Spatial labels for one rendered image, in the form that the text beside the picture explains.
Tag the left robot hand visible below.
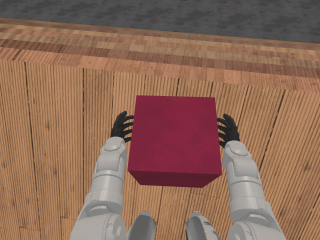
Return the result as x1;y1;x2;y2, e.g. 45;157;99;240
110;111;134;143

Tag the robot right upper arm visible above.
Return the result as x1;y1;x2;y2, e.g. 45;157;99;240
227;220;286;240

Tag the left robot forearm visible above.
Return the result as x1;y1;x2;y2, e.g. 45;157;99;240
69;136;128;240

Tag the robot left upper arm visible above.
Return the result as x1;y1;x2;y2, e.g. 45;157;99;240
70;212;128;240

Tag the right robot thigh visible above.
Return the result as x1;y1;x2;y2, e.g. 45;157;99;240
185;215;221;240

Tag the right robot forearm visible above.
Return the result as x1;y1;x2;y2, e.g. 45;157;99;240
222;140;285;237

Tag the right robot hand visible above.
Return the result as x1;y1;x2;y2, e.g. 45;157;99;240
217;113;240;148

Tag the carton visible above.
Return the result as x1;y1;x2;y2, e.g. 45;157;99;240
127;95;222;188

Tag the robot left shin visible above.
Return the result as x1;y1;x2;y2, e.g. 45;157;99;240
135;210;151;219

